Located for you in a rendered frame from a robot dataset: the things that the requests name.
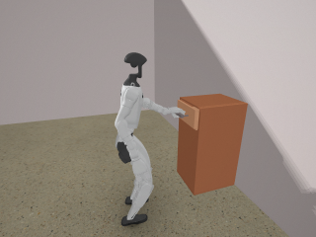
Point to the robot left forearm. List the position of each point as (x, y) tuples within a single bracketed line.
[(159, 109)]

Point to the handle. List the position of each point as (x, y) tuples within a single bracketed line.
[(181, 115)]

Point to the drawer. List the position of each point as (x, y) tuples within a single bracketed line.
[(193, 112)]

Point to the right robot hand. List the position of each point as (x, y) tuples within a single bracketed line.
[(139, 167)]

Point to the cabinet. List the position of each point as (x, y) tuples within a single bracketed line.
[(208, 157)]

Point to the robot right upper arm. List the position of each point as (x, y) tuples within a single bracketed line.
[(129, 99)]

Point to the robot right foot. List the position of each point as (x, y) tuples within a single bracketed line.
[(137, 219)]

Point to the robot right shin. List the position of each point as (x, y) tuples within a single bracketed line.
[(139, 199)]

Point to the left robot hand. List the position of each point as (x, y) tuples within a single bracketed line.
[(176, 110)]

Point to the robot left upper arm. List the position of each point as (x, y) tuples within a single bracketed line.
[(146, 103)]

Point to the robot right forearm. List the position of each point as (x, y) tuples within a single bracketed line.
[(127, 139)]

